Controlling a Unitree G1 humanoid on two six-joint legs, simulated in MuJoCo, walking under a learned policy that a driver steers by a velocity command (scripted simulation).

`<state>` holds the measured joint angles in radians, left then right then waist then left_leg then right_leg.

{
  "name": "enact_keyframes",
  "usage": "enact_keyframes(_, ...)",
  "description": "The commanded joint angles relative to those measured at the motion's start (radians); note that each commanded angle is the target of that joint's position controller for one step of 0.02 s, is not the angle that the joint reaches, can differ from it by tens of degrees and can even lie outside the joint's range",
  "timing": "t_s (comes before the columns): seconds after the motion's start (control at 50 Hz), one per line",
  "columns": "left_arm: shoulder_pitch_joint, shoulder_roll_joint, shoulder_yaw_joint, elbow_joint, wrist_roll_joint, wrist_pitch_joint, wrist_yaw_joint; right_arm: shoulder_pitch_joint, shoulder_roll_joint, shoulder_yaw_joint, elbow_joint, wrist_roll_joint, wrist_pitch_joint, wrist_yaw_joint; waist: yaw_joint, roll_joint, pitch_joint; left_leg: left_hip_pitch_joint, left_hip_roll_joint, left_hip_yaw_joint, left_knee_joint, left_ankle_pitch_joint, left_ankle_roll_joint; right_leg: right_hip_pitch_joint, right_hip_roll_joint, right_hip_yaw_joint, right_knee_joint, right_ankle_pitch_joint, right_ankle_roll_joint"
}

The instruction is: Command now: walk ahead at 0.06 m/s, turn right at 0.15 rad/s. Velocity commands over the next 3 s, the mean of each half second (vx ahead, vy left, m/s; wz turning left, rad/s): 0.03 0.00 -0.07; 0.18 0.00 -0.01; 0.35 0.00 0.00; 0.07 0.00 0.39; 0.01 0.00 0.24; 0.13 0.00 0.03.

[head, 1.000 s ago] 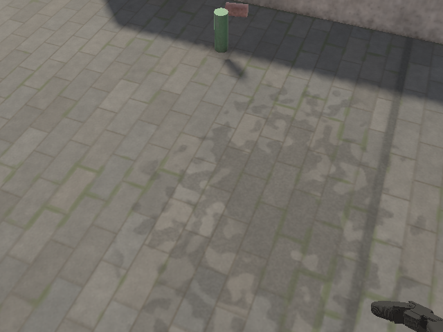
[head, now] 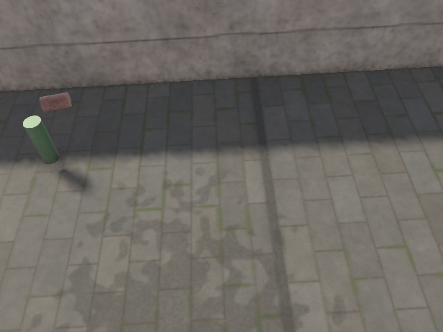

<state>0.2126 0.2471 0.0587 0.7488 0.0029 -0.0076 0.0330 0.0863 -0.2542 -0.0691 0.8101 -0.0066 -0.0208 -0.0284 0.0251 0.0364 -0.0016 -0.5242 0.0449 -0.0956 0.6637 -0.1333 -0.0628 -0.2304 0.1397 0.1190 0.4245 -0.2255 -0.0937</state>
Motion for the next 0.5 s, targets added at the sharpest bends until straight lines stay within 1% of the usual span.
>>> enact_keyframes(0.02,0.022,0.123,0.024,-0.035,-0.001,-0.009,-0.005,-0.046,-0.091,-0.018,-0.072,0.003,-0.029,0.006,0.003,-0.143,-0.068,0.079,-0.015,0.023,-0.093,-0.06,0.022,0.099,-0.295,0.196,0.0,0.596,-0.087)
enact_keyframes(0.04,0.018,0.117,0.019,-0.031,-0.007,-0.009,-0.006,-0.022,-0.081,-0.014,-0.066,0.001,-0.037,0.01,-0.021,-0.13,-0.072,0.145,-0.016,0.028,-0.202,0.029,0.042,0.099,-0.28,0.195,0.03,0.596,-0.074)
enact_keyframes(0.06,0.029,0.116,0.017,-0.03,-0.006,-0.012,-0.008,0.008,-0.096,-0.014,-0.057,-0.008,-0.047,0.013,-0.033,-0.104,-0.089,0.263,0.011,-0.002,-0.282,0.248,0.068,0.068,-0.252,0.192,0.049,0.558,-0.044)
enact_keyframes(0.08,0.074,0.112,0.017,-0.035,0.016,-0.023,-0.013,0.034,-0.157,-0.025,-0.051,-0.017,-0.051,0.01,-0.002,-0.027,-0.137,0.407,0.097,-0.063,-0.224,0.58,0.107,0.006,-0.195,0.156,0.091,0.447,-0.008)
enact_keyframes(0.1,0.148,0.111,0.02,-0.023,0.017,-0.03,-0.017,0.037,-0.177,-0.032,-0.041,-0.014,-0.042,0.009,0.04,0.082,-0.191,0.54,0.159,-0.104,-0.143,0.723,0.19,-0.095,-0.142,0.106,0.106,0.241,0.05)
enact_keyframes(0.12,0.125,0.104,0.013,-0.015,0.016,-0.029,-0.019,0.042,-0.107,-0.018,-0.044,-0.007,-0.028,0.01,0.002,0.098,-0.228,0.553,0.173,-0.121,-0.139,0.658,0.233,-0.094,-0.126,0.071,0.113,0.075,0.08)
enact_keyframes(0.14,0.08,0.1,0.01,-0.03,0.013,-0.018,-0.023,0.023,-0.084,-0.011,-0.042,0.0,-0.018,0.012,-0.006,0.107,-0.204,0.514,0.165,-0.13,-0.157,0.54,0.23,-0.091,-0.125,0.055,0.095,0.024,0.09)
enact_keyframes(0.16,0.056,0.098,0.01,-0.034,0.009,-0.004,-0.023,-0.007,-0.091,-0.01,-0.051,0.0,-0.012,0.015,-0.008,0.078,-0.169,0.465,0.137,-0.115,-0.168,0.441,0.208,-0.075,-0.125,0.047,0.083,0.039,0.085)
enact_keyframes(0.18,0.041,0.103,0.013,-0.039,0.009,0.011,-0.023,-0.028,-0.1,-0.011,-0.059,0.001,-0.011,0.019,-0.011,0.051,-0.135,0.427,0.11,-0.091,-0.169,0.368,0.184,-0.068,-0.122,0.05,0.064,0.069,0.074)
enact_keyframes(0.22,0.04,0.103,0.014,-0.041,0.009,0.026,-0.025,-0.029,-0.113,-0.013,-0.053,0.0,-0.017,0.024,-0.014,0.022,-0.102,0.387,0.067,-0.05,-0.165,0.28,0.146,-0.039,-0.13,0.063,0.043,0.115,0.05)
enact_keyframes(0.26,0.039,0.099,0.013,-0.041,0.008,0.026,-0.024,-0.026,-0.108,-0.011,-0.044,0.0,-0.02,0.026,-0.018,0.012,-0.089,0.383,0.048,-0.036,-0.161,0.266,0.128,-0.024,-0.141,0.075,0.041,0.161,0.036)
enact_keyframes(0.38,0.044,0.092,0.013,-0.029,0.007,0.015,-0.02,-0.029,-0.107,-0.005,-0.02,0.005,-0.013,0.019,-0.024,-0.039,-0.059,0.402,0.028,-0.029,-0.161,0.217,0.122,-0.024,-0.148,0.079,0.023,0.161,0.045)
enact_keyframes(0.5,0.051,0.093,0.012,-0.013,0.007,0.008,-0.014,-0.032,-0.105,0.0,0.014,0.005,-0.005,0.017,-0.027,-0.047,-0.024,0.404,0.015,-0.027,-0.182,0.151,0.114,-0.031,-0.152,0.077,0.001,0.11,0.053)
